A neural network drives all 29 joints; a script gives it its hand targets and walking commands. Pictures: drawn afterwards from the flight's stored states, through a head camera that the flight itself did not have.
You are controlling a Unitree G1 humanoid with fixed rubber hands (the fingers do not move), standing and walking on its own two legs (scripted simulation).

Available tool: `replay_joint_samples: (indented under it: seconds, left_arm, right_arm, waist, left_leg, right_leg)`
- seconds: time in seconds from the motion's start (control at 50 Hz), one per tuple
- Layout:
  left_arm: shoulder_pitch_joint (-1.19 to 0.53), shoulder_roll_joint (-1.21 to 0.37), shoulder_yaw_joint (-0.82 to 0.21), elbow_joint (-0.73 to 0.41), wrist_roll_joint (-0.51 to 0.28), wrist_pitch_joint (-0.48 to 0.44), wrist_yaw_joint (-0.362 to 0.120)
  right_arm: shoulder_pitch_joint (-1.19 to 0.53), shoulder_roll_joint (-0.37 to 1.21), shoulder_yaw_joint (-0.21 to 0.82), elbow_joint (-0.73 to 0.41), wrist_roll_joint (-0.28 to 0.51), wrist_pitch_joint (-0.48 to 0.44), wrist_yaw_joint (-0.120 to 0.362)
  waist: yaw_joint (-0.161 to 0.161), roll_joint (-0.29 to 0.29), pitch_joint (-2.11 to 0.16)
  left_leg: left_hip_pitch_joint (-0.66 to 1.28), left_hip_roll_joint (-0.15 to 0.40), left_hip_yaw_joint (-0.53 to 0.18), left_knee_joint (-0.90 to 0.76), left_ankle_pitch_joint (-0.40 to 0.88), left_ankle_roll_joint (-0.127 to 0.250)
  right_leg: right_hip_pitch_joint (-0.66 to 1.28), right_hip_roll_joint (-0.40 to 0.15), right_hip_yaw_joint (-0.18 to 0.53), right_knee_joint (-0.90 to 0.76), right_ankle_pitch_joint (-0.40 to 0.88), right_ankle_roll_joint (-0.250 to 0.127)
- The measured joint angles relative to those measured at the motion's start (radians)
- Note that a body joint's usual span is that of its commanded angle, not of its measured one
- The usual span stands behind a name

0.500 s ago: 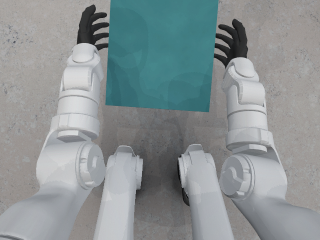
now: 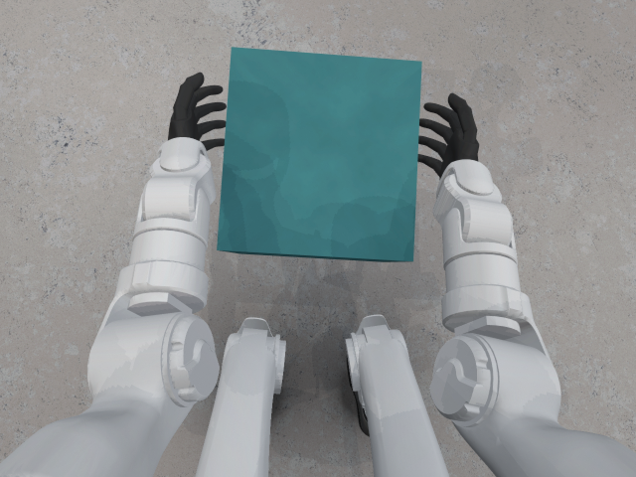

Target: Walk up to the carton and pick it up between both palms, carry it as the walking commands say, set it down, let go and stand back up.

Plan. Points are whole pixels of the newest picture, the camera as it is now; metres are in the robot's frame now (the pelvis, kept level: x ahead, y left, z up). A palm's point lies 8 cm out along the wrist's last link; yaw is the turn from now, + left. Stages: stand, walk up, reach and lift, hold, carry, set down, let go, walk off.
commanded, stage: reach and lift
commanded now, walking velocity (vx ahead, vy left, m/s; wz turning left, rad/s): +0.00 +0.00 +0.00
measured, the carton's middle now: (318, 170) +0.50 +0.00 -0.15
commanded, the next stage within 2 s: none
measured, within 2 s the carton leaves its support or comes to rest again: neither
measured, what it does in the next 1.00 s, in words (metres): rises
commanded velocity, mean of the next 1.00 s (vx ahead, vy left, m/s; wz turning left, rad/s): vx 0.00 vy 0.00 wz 0.00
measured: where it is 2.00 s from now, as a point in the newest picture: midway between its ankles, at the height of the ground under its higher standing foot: (311, 407)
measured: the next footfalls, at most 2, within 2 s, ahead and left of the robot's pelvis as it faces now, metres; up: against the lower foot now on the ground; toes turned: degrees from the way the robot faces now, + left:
none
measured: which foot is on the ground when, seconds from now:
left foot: down 0.00-1.00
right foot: down 0.00-1.00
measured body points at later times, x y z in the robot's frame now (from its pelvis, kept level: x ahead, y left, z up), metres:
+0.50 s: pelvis +0.02 +0.00 +0.06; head +0.23 +0.01 +0.46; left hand +0.49 +0.15 +0.00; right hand +0.47 -0.16 +0.01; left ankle +0.09 +0.12 -0.49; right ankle +0.10 -0.14 -0.49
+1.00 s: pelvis +0.04 +0.00 +0.13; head +0.22 +0.00 +0.55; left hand +0.47 +0.15 +0.08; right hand +0.45 -0.17 +0.08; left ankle +0.09 +0.12 -0.49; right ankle +0.10 -0.14 -0.49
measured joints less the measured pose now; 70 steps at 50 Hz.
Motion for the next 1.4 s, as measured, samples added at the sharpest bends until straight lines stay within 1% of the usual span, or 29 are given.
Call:
replay_joint_samples:
  seconds: [0.14,0.36,0.5,0.58,0.76,1.1,1.4]
  left_arm:
    - [0.039,-0.014,0.000,-0.007,0.002,-0.005,0.003]
    - [0.107,-0.043,0.001,-0.022,0.010,-0.011,-0.002]
    - [0.152,-0.059,0.004,-0.038,0.020,-0.015,-0.008]
    - [0.179,-0.068,0.007,-0.049,0.025,-0.017,-0.020]
    - [0.245,-0.088,0.012,-0.083,0.038,-0.019,-0.064]
    - [0.364,-0.127,0.012,-0.156,0.066,-0.013,-0.100]
    - [0.456,-0.154,0.009,-0.197,0.089,0.006,-0.134]
  right_arm:
    - [0.042,0.016,0.003,-0.015,-0.008,-0.002,0.001]
    - [0.108,0.037,0.007,-0.025,-0.018,-0.010,-0.009]
    - [0.149,0.048,0.006,-0.033,-0.027,-0.015,0.007]
    - [0.174,0.055,0.007,-0.041,-0.032,-0.017,0.015]
    - [0.234,0.069,0.008,-0.065,-0.040,-0.022,0.028]
    - [0.358,0.114,0.028,-0.141,-0.064,-0.014,0.046]
    - [0.456,0.146,0.041,-0.194,-0.093,0.010,0.060]
  waist:
    - [-0.001,0.003,-0.015]
    - [0.001,0.005,-0.035]
    - [0.001,0.007,-0.040]
    - [0.001,0.008,-0.038]
    - [0.001,0.010,-0.026]
    - [0.003,0.006,0.000]
    - [0.005,0.006,0.026]
  left_leg:
    - [0.064,0.000,-0.003,-0.054,0.005,0.002]
    - [0.177,0.002,-0.005,-0.147,0.016,0.007]
    - [0.258,0.003,-0.010,-0.214,0.027,0.009]
    - [0.308,0.004,-0.013,-0.256,0.035,0.010]
    - [0.429,0.007,-0.019,-0.358,0.058,0.013]
    - [0.663,0.019,-0.033,-0.573,0.116,0.013]
    - [0.896,0.030,-0.042,-0.780,0.182,0.017]
  right_leg:
    - [0.064,0.000,0.005,-0.053,0.005,-0.002]
    - [0.175,0.000,0.015,-0.145,0.016,-0.005]
    - [0.255,-0.002,0.019,-0.212,0.028,-0.008]
    - [0.305,-0.004,0.020,-0.253,0.036,-0.011]
    - [0.425,-0.008,0.026,-0.354,0.058,-0.016]
    - [0.654,-0.017,0.030,-0.562,0.115,-0.033]
    - [0.886,-0.030,0.035,-0.764,0.179,-0.042]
